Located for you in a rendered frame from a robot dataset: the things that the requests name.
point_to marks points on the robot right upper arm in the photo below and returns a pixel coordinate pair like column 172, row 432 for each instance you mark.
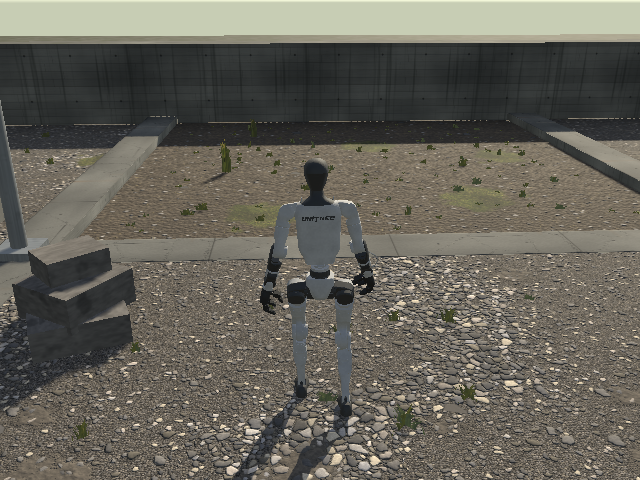
column 348, row 209

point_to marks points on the robot left thigh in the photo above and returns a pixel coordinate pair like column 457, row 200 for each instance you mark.
column 297, row 298

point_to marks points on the right robot forearm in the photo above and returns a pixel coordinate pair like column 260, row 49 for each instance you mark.
column 364, row 262

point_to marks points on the robot left shin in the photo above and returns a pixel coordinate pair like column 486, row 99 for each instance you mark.
column 300, row 355

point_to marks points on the robot right hand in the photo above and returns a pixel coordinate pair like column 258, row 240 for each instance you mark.
column 361, row 281

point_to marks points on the left robot forearm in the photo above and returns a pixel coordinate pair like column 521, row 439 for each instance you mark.
column 272, row 271

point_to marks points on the robot left hand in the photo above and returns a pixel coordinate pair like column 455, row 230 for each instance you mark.
column 266, row 301

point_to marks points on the robot left upper arm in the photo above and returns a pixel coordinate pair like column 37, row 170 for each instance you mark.
column 286, row 212

